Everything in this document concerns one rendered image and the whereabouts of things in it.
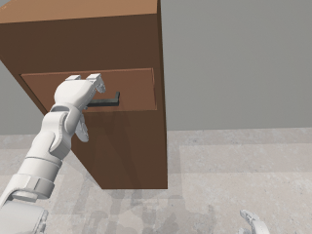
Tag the robot left upper arm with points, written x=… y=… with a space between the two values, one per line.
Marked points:
x=21 y=218

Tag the cabinet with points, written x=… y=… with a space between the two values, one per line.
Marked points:
x=126 y=149

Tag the handle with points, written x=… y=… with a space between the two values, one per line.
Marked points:
x=105 y=101

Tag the drawer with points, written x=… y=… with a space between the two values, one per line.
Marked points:
x=135 y=85

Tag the left robot hand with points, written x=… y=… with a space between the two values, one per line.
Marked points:
x=79 y=93

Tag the left robot forearm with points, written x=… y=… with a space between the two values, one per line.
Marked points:
x=36 y=175

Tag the right robot hand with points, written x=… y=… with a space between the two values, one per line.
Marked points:
x=258 y=227

